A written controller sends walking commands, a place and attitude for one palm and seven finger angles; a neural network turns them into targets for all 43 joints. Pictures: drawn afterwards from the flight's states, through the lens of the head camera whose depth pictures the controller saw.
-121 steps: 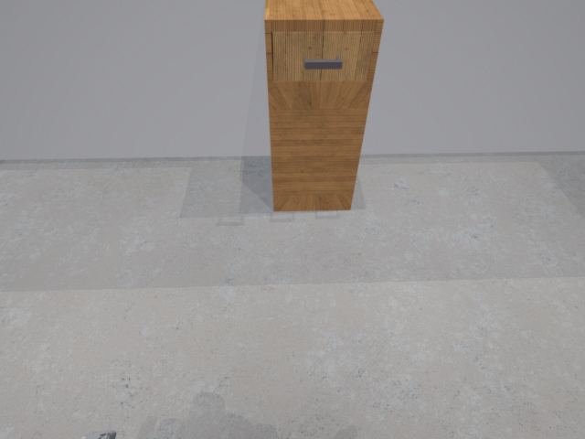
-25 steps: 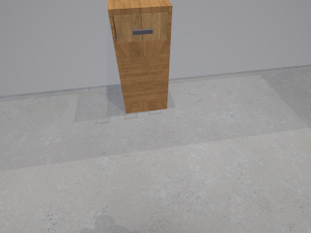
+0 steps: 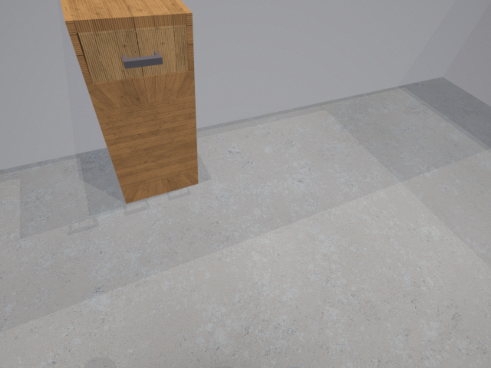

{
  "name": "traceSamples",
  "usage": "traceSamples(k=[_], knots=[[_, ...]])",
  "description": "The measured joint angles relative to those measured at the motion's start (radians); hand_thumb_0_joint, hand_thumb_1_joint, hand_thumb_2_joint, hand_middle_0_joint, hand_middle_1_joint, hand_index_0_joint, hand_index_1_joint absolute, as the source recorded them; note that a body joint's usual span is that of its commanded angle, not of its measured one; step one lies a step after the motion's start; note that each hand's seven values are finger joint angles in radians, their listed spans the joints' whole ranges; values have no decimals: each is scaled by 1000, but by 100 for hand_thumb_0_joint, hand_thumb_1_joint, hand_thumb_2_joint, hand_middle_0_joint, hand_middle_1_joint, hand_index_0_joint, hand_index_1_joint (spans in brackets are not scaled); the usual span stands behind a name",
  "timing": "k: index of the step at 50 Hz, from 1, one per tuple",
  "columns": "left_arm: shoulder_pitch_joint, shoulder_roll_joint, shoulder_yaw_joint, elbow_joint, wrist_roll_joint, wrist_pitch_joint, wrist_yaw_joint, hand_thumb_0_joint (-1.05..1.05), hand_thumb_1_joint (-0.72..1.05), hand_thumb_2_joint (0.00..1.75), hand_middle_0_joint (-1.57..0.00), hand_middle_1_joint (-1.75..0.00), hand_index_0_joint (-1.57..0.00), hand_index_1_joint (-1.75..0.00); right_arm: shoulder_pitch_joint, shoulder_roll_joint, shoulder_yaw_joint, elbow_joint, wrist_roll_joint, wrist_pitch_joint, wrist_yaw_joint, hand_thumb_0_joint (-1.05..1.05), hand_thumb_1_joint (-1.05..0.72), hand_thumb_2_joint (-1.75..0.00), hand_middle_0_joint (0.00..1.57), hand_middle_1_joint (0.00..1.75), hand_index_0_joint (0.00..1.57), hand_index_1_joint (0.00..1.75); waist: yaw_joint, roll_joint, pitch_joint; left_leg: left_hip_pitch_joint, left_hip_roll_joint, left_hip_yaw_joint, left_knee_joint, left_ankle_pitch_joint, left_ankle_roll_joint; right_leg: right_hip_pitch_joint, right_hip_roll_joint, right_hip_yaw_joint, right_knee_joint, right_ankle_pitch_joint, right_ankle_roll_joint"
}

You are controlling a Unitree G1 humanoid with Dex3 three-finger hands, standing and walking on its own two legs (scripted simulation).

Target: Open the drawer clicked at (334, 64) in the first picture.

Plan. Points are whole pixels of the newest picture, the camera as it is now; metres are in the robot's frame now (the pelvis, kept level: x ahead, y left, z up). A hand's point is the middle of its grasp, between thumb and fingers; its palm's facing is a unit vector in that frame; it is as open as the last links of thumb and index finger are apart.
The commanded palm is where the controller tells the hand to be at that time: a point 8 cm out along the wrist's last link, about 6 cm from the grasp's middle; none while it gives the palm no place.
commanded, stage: walk to a spot facing it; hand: left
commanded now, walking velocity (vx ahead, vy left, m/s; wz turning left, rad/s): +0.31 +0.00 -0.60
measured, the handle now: (141, 58) +0.99 +0.45 -0.02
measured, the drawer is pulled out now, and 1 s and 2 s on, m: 0.00 0.00 0.00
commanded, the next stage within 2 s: turn to face it in 1.10 s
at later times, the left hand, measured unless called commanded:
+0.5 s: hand (233, 259) +0.38 +0.05 -0.17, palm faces -0.37 -0.91 -0.18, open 7.4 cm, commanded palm none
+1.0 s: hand (216, 225) +0.48 +0.11 -0.18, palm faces -0.43 -0.89 -0.16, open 7.4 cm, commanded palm none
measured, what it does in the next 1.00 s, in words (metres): walks ahead, turning right: right foot, then left foot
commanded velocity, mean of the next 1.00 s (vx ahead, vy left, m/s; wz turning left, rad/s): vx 0.26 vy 0.00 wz -0.50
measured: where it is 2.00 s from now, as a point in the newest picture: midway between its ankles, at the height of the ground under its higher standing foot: (277, 323)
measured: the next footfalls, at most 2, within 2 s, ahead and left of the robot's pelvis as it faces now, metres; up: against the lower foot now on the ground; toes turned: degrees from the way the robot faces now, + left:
right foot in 0.40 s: +0.27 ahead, -0.17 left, +0.00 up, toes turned -22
left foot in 0.82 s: +0.47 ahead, -0.01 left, +0.00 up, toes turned -18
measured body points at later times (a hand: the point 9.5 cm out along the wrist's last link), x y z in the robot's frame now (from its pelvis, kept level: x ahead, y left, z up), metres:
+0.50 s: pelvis +0.19 -0.06 -0.02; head +0.23 -0.08 +0.43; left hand +0.40 +0.10 -0.15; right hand +0.04 -0.26 -0.17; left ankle +0.11 +0.11 -0.63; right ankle +0.23 -0.15 -0.74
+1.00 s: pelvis +0.38 -0.06 +0.00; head +0.40 -0.04 +0.45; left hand +0.50 +0.15 -0.16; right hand +0.35 -0.31 -0.12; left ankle +0.43 +0.01 -0.74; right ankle +0.29 -0.17 -0.64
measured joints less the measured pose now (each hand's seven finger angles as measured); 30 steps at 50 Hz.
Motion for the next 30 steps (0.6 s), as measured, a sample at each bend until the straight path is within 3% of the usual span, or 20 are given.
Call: traceSamples(k=[6, 11, 16, 19, 20, 21, 23, 24, 26, 30], knots=[[-106, 10, 8, -68, 5, 10, -11, 1, 91, 90, -19, -30, -19, -30, 120, -33, -25, 67, 5, -9, -15, -1, -93, -90, 21, 30, 20, 30, -34, 8, -7, 131, -5, 97, -132, -5, 2, -145, -63, -23, -36, 157, 31], [-197, -10, -10, -89, 5, 22, -19, 1, 92, 90, -19, -30, -19, -30, 206, -52, -26, 114, 1, -4, -12, 0, -92, -90, 20, 30, 20, 30, -73, 21, 26, 220, 0, 162, -172, -47, -19, -159, -88, -50, -224, 199, 33], [-278, -44, -34, -102, -1, 18, -25, 1, 91, 90, -19, -30, -19, -30, 267, -52, -23, 147, -9, 11, -6, 0, -91, -90, 20, 30, 20, 30, -119, 41, 73, 294, 32, 222, -151, -125, -66, -87, -60, -96, -456, 146, -9], [-301, -56, -50, -115, -2, -12, -27, 1, 91, 90, -19, -30, -19, -30, 302, -44, -20, 160, -6, 25, 2, 0, -91, -90, 20, 30, 20, 30, -130, 51, 90, 294, 92, 241, -3, -209, -97, 16, -10, -136, -585, 108, -56], [-301, -54, -55, -119, -2, -30, -26, 1, 91, 90, -19, -30, -20, -30, 314, -36, -17, 161, 1, 33, 8, 0, -91, -90, 20, 30, 20, 30, -127, 43, 88, 247, 119, 217, 140, -215, -90, 40, -5, -137, -604, 155, -76], [-301, -57, -57, -121, -9, -46, -20, 1, 91, 90, -20, -30, -20, -30, 303, -34, -15, 163, 7, 45, 10, 0, -91, -90, 20, 30, 20, 30, -123, 44, 96, 168, 132, 143, 334, -233, -87, 30, 5, -136, -559, 148, -83], [-285, -64, -63, -116, -22, -57, -8, 1, 91, 90, -20, -30, -20, -30, 253, -33, -16, 158, 12, 63, 9, 1, -91, -90, 20, 30, 20, 30, -123, 47, 110, 12, 112, -3, 647, -215, -78, 48, 25, -124, -522, 93, -82], [-269, -69, -66, -108, -25, -57, -2, 0, 91, 90, -20, -30, -20, -30, 223, -34, -19, 149, 10, 66, 8, 1, -91, -90, 20, 30, 20, 30, -122, 51, 111, -55, 105, -47, 730, -178, -75, 71, 38, -117, -537, 80, -79], [-230, -80, -70, -83, -23, -54, 10, 0, 91, 90, -20, -30, -20, -30, 161, -38, -23, 119, 3, 66, 6, 1, -91, -90, 20, 30, 20, 30, -119, 59, 100, -163, 105, -92, 765, -116, -76, 119, 59, -97, -594, 87, -68], [-160, -82, -45, -45, -21, -58, 30, -1, 94, 89, -20, -30, -21, -30, 57, -35, -27, 50, -6, 56, 8, 1, -91, -90, 20, 30, 20, 30, -103, 71, 58, -297, 108, -120, 617, -42, -86, 191, 81, -60, -691, 102, -69]])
